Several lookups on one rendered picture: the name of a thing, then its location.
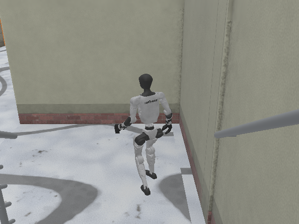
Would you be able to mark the robot left hand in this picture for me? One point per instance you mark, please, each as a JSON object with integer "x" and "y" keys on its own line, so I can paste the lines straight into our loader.
{"x": 116, "y": 128}

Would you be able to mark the right robot foot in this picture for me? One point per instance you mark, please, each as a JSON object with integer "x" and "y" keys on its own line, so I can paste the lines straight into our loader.
{"x": 153, "y": 175}

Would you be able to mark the robot right hand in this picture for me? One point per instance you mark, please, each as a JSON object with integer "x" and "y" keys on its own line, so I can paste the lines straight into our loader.
{"x": 167, "y": 126}

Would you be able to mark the right robot forearm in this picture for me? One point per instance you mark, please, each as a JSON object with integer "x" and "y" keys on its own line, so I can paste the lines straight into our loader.
{"x": 168, "y": 119}

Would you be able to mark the robot right upper arm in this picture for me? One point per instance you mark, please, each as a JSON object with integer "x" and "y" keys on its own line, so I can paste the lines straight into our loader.
{"x": 164, "y": 103}

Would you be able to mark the left robot forearm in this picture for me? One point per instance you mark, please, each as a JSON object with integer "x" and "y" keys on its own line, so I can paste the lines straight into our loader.
{"x": 125, "y": 124}

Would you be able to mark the robot left upper arm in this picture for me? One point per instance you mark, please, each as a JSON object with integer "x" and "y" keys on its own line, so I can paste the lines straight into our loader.
{"x": 134, "y": 101}

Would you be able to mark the robot right shin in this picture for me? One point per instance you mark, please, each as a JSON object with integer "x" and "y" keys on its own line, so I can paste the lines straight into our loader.
{"x": 151, "y": 161}

